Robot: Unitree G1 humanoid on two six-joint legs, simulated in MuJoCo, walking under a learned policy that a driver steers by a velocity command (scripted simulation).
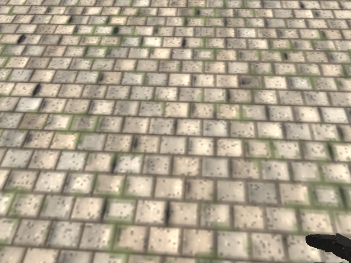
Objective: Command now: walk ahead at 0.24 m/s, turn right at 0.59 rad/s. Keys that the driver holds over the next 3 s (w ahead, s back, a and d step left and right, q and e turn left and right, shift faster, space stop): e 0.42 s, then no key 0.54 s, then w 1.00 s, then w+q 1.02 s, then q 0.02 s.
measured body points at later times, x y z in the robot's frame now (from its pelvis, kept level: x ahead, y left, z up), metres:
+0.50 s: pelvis +0.08 -0.02 +0.01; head +0.11 -0.05 +0.46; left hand +0.33 +0.20 -0.06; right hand +0.13 -0.34 -0.11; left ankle +0.13 +0.12 -0.71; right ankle +0.08 -0.12 -0.73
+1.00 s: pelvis +0.10 -0.02 +0.01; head +0.11 -0.01 +0.46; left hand +0.33 +0.16 -0.10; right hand +0.11 -0.31 -0.11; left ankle +0.14 +0.11 -0.72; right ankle +0.08 -0.12 -0.72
